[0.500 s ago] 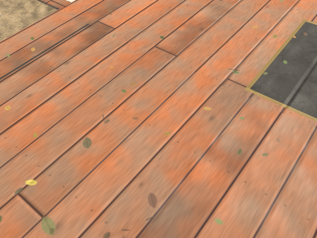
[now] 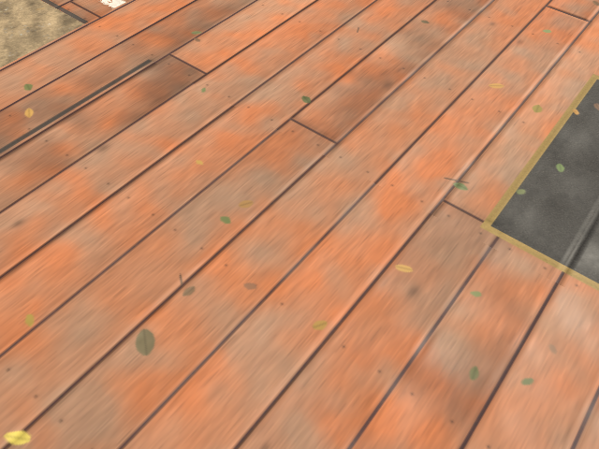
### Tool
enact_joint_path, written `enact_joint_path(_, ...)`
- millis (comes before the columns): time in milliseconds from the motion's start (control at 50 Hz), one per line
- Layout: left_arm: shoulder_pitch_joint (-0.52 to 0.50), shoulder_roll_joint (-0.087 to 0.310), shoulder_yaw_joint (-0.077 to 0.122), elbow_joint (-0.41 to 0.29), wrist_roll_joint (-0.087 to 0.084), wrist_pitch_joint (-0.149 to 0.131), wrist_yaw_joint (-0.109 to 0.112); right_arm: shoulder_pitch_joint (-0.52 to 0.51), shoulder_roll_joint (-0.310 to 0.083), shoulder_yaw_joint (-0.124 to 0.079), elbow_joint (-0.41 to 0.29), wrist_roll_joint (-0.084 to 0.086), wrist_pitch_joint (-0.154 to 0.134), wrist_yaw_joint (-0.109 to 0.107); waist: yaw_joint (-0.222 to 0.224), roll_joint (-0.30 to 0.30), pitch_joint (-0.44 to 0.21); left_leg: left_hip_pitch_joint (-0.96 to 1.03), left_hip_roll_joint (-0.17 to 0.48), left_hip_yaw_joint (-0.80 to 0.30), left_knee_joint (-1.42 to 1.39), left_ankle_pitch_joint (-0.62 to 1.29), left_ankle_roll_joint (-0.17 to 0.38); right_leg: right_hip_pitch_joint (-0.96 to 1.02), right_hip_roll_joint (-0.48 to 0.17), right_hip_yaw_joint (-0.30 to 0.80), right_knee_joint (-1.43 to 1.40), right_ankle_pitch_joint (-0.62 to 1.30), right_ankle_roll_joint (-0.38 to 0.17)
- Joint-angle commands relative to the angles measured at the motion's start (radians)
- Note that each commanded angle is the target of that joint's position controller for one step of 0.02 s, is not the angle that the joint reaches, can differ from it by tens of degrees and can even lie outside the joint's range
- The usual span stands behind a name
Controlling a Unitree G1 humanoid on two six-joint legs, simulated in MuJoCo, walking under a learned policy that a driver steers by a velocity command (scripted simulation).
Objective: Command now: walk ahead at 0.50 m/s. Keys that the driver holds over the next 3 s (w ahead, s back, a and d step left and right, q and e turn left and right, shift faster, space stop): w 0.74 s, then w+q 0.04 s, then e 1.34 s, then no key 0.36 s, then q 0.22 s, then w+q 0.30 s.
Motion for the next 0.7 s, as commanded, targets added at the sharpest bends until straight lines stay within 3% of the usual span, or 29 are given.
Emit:
enact_joint_path(20,0.012,0.076,0.029,-0.066,0.007,0.0,0.01,0.043,-0.071,-0.011,-0.02,-0.014,-0.013,0.004,0.006,0.102,-0.08,0.224,0.264,-0.324,-0.299,0.093,0.167,-0.21,-0.111,0.048,-0.009,0.102,-0.009)
enact_joint_path(60,0.011,0.052,0.028,-0.068,0.009,0.018,0.013,0.075,-0.096,-0.017,0.001,-0.009,-0.018,-0.002,0.018,0.096,-0.049,0.179,0.254,-0.268,-0.339,0.134,0.181,-0.215,-0.12,0.035,-0.07,0.133,0.003)
enact_joint_path(100,-0.063,0.06,0.033,-0.095,0.017,0.025,0.016,0.107,-0.126,-0.024,0.015,-0.008,-0.017,-0.016,0.008,0.077,-0.017,0.189,0.256,-0.239,-0.364,0.163,0.186,-0.287,-0.127,0.031,-0.164,0.219,0.023)
enact_joint_path(220,-0.267,0.036,0.025,-0.152,0.016,0.015,0.001,0.198,-0.138,-0.021,0.048,0.004,-0.001,-0.037,-0.05,0.081,0.023,0.253,0.216,-0.143,-0.378,0.17,0.136,-0.309,-0.088,-0.009,-0.494,0.479,0.037)
enact_joint_path(320,-0.402,0.036,0.014,-0.2,0.005,0.005,-0.026,0.278,-0.148,-0.026,0.092,0.011,0.017,-0.04,-0.092,0.083,0.066,0.394,0.265,-0.14,-0.327,0.173,0.134,-0.331,-0.059,-0.027,-0.629,0.431,0.023)
enact_joint_path(380,-0.393,0.06,0.018,-0.214,0.002,-0.005,-0.042,0.269,-0.164,-0.036,0.101,0.015,0.03,-0.046,-0.061,0.104,0.052,0.459,0.301,-0.148,-0.255,0.286,0.114,-0.27,-0.037,-0.036,-0.677,0.329,-0.014)
enact_joint_path(400,-0.342,0.081,0.027,-0.203,0.003,-0.008,-0.043,0.248,-0.174,-0.039,0.097,0.016,0.033,-0.047,-0.028,0.118,0.021,0.46,0.297,-0.139,-0.201,0.417,0.102,-0.179,-0.012,-0.056,-0.688,0.301,-0.03)
enact_joint_path(420,-0.234,0.109,0.044,-0.172,0.007,-0.009,-0.041,0.22,-0.174,-0.038,0.091,0.017,0.038,-0.047,0.034,0.12,-0.043,0.44,0.265,-0.107,-0.081,0.579,0.083,-0.02,0.024,-0.088,-0.709,0.307,-0.052)
enact_joint_path(440,-0.054,0.162,0.07,-0.116,0.011,-0.009,-0.033,0.21,-0.147,-0.028,0.081,0.011,0.04,-0.047,0.107,0.096,-0.156,0.338,0.208,-0.066,0.128,0.593,0.052,0.242,0.013,-0.069,-0.693,0.335,-0.088)
enact_joint_path(460,0.111,0.253,0.093,-0.085,0.03,-0.007,-0.025,0.272,-0.077,-0.005,0.058,-0.003,0.031,-0.043,0.119,-0.066,-0.319,0.004,0.103,-0.011,0.505,0.267,-0.006,0.632,-0.231,0.26,-0.683,0.299,-0.2)
enact_joint_path(480,0.147,0.252,0.086,-0.07,0.023,-0.003,-0.031,0.332,0.001,0.021,0.069,0.0,0.006,-0.035,0.094,-0.253,-0.421,-0.26,-0.035,-0.106,0.741,-0.421,-0.034,0.807,-0.37,0.656,-0.84,0.151,-0.292)
enact_joint_path(500,0.105,0.171,0.062,-0.076,0.015,-0.005,-0.031,0.248,-0.11,-0.008,0.06,0.029,-0.012,-0.029,0.106,-0.169,-0.329,-0.365,0.029,-0.19,0.846,-0.412,-0.012,0.739,-0.334,0.613,-0.875,0.072,-0.244)
enact_joint_path(520,0.007,0.139,0.05,-0.098,0.013,-0.005,-0.028,0.164,-0.142,-0.016,0.031,0.043,-0.023,-0.028,0.084,-0.12,-0.197,-0.401,0.082,-0.155,0.838,-0.314,0.003,0.587,-0.306,0.468,-0.897,0.129,-0.206)
enact_joint_path(540,-0.07,0.114,0.041,-0.112,0.021,-0.005,-0.03,0.122,-0.137,-0.019,0.026,0.034,-0.023,-0.035,0.054,-0.042,-0.13,-0.357,0.127,-0.134,0.789,-0.223,0.003,0.437,-0.27,0.365,-0.93,0.214,-0.188)
enact_joint_path(560,-0.111,0.087,0.033,-0.117,0.03,-0.008,-0.034,0.118,-0.123,-0.025,0.027,0.022,-0.013,-0.041,0.02,-0.032,-0.083,-0.303,0.158,-0.134,0.733,-0.168,0.001,0.324,-0.232,0.285,-0.965,0.275,-0.176)
enact_joint_path(580,-0.123,0.069,0.027,-0.111,0.037,-0.01,-0.037,0.143,-0.1,-0.026,0.033,0.02,0.001,-0.041,-0.009,-0.053,-0.077,-0.242,0.177,-0.139,0.699,-0.134,0.0,0.26,-0.209,0.239,-0.997,0.293,-0.17)
enact_joint_path(620,-0.101,0.077,0.029,-0.093,0.032,-0.015,-0.035,0.162,-0.066,-0.025,0.04,0.018,0.023,-0.045,-0.026,-0.054,-0.055,-0.219,0.185,-0.126,0.644,-0.106,-0.013,0.205,-0.19,0.177,-1.041,0.333,-0.183)
enact_joint_path(700,-0.029,0.119,0.038,-0.062,0.031,-0.011,-0.01,0.025,-0.074,-0.032,-0.007,0.002,0.03,-0.047,-0.006,-0.025,-0.002,-0.344,0.191,-0.121,0.45,0.074,-0.049,0.234,-0.187,0.118,-1.08,0.403,-0.185)
Next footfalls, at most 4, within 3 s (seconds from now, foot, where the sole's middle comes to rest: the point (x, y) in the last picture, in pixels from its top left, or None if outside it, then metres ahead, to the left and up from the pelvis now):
0.44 right None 0.42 -0.15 -0.77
0.96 left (273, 347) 0.71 0.08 -0.77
1.42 right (375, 394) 0.60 -0.16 -0.77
1.90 left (292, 346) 0.71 0.03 -0.77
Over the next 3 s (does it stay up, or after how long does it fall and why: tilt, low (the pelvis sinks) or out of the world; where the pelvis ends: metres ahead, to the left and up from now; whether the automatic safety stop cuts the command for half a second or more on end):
stays up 0.59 -0.12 0.01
